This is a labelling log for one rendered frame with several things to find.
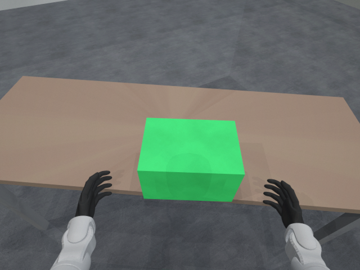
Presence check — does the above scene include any robot left forearm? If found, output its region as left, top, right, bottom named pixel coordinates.
left=50, top=215, right=96, bottom=270

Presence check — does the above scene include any robot right hand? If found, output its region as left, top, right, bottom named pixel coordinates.
left=263, top=179, right=304, bottom=228

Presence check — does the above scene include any carton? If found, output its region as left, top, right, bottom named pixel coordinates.
left=137, top=118, right=245, bottom=202

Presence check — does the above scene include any table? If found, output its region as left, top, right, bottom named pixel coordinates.
left=0, top=76, right=360, bottom=245

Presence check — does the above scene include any robot left hand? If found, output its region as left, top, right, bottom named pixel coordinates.
left=75, top=170, right=112, bottom=218

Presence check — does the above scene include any robot right forearm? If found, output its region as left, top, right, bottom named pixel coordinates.
left=284, top=223, right=330, bottom=270

